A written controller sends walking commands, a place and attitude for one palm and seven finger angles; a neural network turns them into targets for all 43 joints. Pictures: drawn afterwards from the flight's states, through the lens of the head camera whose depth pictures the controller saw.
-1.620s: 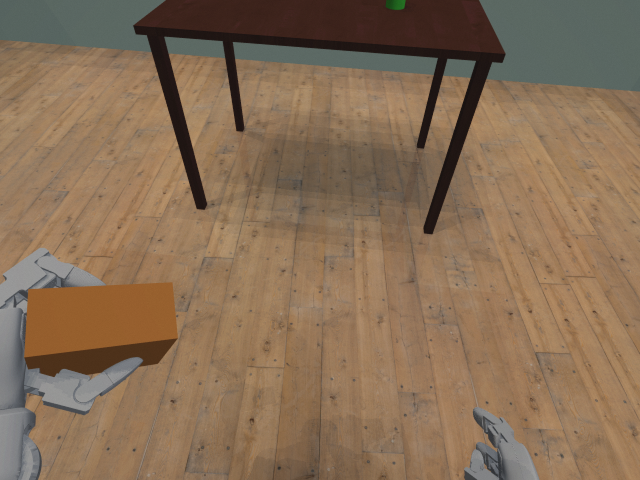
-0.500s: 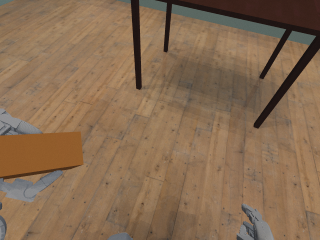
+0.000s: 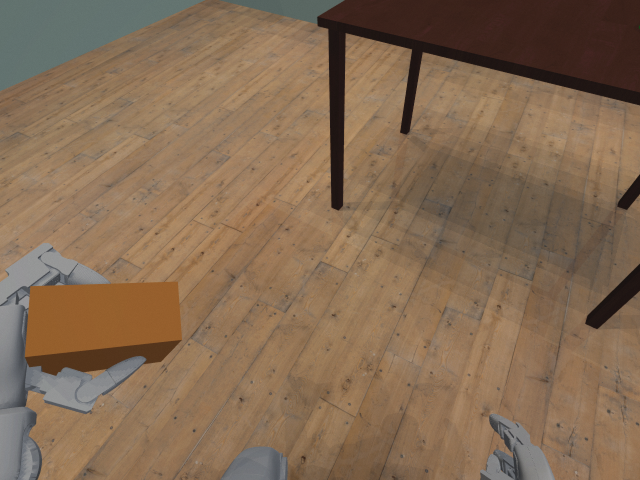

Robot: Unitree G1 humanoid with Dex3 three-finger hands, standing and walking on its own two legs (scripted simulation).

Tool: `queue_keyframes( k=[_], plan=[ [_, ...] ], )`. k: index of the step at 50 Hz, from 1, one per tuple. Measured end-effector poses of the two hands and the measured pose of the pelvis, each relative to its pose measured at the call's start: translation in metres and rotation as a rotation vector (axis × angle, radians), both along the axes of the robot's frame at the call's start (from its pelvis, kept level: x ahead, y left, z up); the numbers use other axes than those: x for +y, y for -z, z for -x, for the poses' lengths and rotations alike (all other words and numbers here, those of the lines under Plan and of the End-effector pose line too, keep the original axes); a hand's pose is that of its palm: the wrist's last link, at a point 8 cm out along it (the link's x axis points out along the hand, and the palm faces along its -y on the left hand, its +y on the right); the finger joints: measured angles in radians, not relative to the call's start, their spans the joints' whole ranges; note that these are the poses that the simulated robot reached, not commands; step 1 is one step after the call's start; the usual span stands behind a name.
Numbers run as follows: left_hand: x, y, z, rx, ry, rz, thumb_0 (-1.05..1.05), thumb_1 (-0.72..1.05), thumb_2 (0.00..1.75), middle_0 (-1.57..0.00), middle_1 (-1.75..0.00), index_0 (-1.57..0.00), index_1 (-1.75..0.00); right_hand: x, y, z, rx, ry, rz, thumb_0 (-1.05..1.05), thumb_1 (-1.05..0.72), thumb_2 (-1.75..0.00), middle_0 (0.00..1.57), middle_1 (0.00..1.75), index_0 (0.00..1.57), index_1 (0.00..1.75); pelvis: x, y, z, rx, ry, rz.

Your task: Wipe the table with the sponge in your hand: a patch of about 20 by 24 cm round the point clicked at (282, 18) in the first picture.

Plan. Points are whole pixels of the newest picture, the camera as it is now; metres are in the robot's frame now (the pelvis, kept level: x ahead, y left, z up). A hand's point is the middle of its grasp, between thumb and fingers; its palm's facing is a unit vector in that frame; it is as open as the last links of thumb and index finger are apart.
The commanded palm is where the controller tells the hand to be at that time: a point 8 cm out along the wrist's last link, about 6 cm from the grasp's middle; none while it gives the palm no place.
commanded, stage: walk to a spot facing it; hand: left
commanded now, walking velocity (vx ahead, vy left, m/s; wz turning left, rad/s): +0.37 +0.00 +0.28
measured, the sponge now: (127, 328) +0.23 +0.20 +0.15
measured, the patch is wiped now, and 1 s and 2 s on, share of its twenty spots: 0.00 0.00 0.00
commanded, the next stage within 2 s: none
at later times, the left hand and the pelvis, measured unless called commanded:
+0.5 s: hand (114, 216) +0.33 +0.23 +0.20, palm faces +0.45 -0.77 -0.46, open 9.9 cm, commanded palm +0.28 +0.28 +0.18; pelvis +0.14 -0.01 +0.00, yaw +4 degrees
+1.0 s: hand (143, 155) +0.45 +0.25 +0.18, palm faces +0.59 -0.68 -0.43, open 9.9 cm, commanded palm +0.38 +0.28 +0.18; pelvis +0.28 -0.03 -0.02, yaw +12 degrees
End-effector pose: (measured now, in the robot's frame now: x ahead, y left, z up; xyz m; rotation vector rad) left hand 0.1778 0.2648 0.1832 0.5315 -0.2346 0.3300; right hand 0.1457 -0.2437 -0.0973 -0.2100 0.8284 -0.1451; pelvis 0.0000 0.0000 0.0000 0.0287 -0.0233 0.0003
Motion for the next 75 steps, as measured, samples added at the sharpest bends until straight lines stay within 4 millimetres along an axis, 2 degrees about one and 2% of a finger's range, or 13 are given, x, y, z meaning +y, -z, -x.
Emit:
queue_keyframes(
  k=[8, 16, 20, 24, 28, 33, 38, 43, 48, 52, 60, 68, 75],
  plan=[
    [0.012, -0.016, -0.032, -0.060, -0.030, -0.043, 0.00, -0.46, 0.98, -0.78, -1.33, -0.77, -1.33, -0.016, -0.024, -0.051, -0.014, -0.012, 0.082, 0.01, -0.91, -0.90, 0.20, 0.30, 0.20, 0.30, -0.001, -0.004, -0.047, 0.017, -0.026, -0.013],
    [0.032, -0.001, -0.090, -0.155, -0.039, -0.008, 0.00, -0.46, 0.98, -0.78, -1.33, -0.78, -1.33, 0.024, -0.014, -0.115, -0.110, -0.018, 0.011, 0.01, -0.91, -0.90, 0.20, 0.30, 0.20, 0.30, 0.008, 0.015, -0.089, -0.015, -0.038, 0.002],
    [0.020, -0.012, -0.102, -0.132, -0.023, -0.015, 0.00, -0.46, 0.98, -0.78, -1.33, -0.77, -1.33, 0.049, -0.017, -0.132, -0.116, -0.055, -0.083, 0.01, -0.90, -0.90, 0.20, 0.30, 0.20, 0.30, 0.001, 0.005, -0.107, 0.004, -0.044, 0.024],
    [0.003, -0.026, -0.104, -0.118, -0.026, -0.047, 0.00, -0.46, 0.98, -0.78, -1.33, -0.77, -1.33, 0.057, -0.013, -0.146, -0.089, -0.098, -0.134, 0.01, -0.90, -0.90, 0.20, 0.30, 0.21, 0.30, -0.011, -0.003, -0.130, 0.018, -0.061, 0.042],
    [-0.007, -0.025, -0.115, -0.089, -0.108, -0.082, 0.00, -0.46, 0.98, -0.78, -1.33, -0.78, -1.33, 0.044, 0.004, -0.167, -0.043, -0.134, -0.149, 0.01, -0.90, -0.90, 0.21, 0.30, 0.21, 0.30, -0.030, 0.001, -0.157, 0.015, -0.088, 0.039],
    [-0.018, -0.003, -0.139, -0.060, -0.202, -0.014, 0.00, -0.46, 0.98, -0.78, -1.33, -0.78, -1.33, 0.005, 0.025, -0.204, 0.021, -0.182, -0.085, 0.01, -0.90, -0.90, 0.21, 0.30, 0.21, 0.30, -0.048, 0.011, -0.183, -0.002, -0.140, 0.018],
    [-0.027, -0.002, -0.164, -0.014, -0.187, 0.009, 0.00, -0.46, 0.98, -0.78, -1.33, -0.78, -1.33, -0.030, 0.005, -0.246, 0.025, -0.162, 0.004, 0.01, -0.90, -0.90, 0.20, 0.30, 0.21, 0.30, -0.052, -0.001, -0.211, 0.005, -0.175, 0.002],
    [-0.020, -0.016, -0.186, -0.037, -0.171, -0.045, 0.00, -0.46, 0.98, -0.78, -1.33, -0.78, -1.33, -0.041, -0.020, -0.289, -0.017, -0.166, 0.072, 0.01, -0.91, -0.90, 0.20, 0.30, 0.20, 0.30, -0.050, -0.005, -0.241, 0.023, -0.201, -0.009],
    [0.003, -0.015, -0.207, -0.140, -0.192, -0.076, 0.00, -0.47, 0.98, -0.78, -1.33, -0.77, -1.33, -0.023, -0.022, -0.335, -0.093, -0.178, 0.107, 0.01, -0.91, -0.90, 0.20, 0.30, 0.20, 0.30, -0.032, 0.014, -0.274, 0.017, -0.197, 0.002],
    [0.018, -0.006, -0.233, -0.159, -0.209, -0.060, 0.00, -0.47, 0.98, -0.78, -1.33, -0.77, -1.33, 0.010, -0.014, -0.360, -0.114, -0.188, 0.019, 0.01, -0.91, -0.90, 0.19, 0.30, 0.20, 0.30, -0.032, 0.017, -0.289, -0.008, -0.232, 0.006],
    [-0.003, -0.025, -0.243, -0.101, -0.246, -0.068, 0.00, -0.47, 0.98, -0.78, -1.33, -0.77, -1.33, 0.063, -0.009, -0.388, -0.066, -0.317, -0.142, 0.01, -0.90, -0.90, 0.20, 0.30, 0.20, 0.30, -0.044, 0.000, -0.334, 0.019, -0.289, 0.049],
    [-0.009, -0.008, -0.260, -0.074, -0.449, -0.036, 0.00, -0.47, 0.99, -0.77, -1.33, -0.77, -1.33, 0.048, 0.023, -0.450, 0.029, -0.464, -0.092, 0.01, -0.90, -0.90, 0.21, 0.30, 0.21, 0.30, -0.063, 0.011, -0.385, 0.001, -0.397, 0.020],
    [0.000, -0.004, -0.283, -0.016, -0.481, 0.009, 0.00, -0.47, 0.99, -0.77, -1.33, -0.77, -1.33, 0.029, -0.010, -0.521, -0.002, -0.471, 0.044, 0.01, -0.90, -0.90, 0.20, 0.30, 0.20, 0.30, -0.054, -0.004, -0.420, 0.016, -0.472, -0.010]
  ],
)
